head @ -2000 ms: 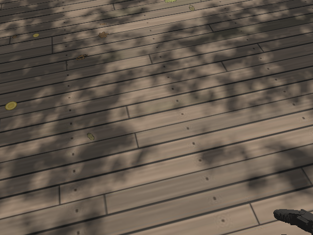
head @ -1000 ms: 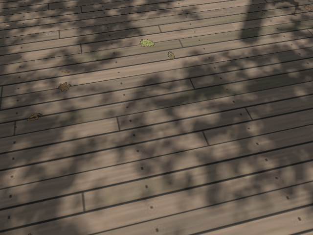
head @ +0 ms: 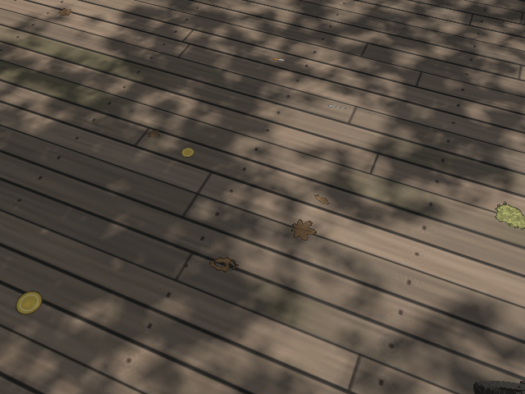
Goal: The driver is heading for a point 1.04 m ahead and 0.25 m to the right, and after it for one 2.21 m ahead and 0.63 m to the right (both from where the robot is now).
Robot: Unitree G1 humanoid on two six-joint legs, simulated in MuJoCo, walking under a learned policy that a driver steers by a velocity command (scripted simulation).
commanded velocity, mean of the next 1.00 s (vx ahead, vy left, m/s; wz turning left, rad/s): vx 0.50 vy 0.00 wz -0.10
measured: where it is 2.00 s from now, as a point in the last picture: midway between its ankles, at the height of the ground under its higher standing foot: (365, 197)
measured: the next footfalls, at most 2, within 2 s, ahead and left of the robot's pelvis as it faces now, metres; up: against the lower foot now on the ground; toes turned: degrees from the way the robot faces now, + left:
left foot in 0.10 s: +0.24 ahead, +0.13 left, +0.00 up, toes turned +4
right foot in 0.64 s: +0.56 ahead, -0.08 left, +0.00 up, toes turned -1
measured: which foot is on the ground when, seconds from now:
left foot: up 0.00-0.08, down 0.10-0.66, up 0.68-1.00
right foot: down 0.00-0.12, up 0.14-0.62, down 0.64-1.00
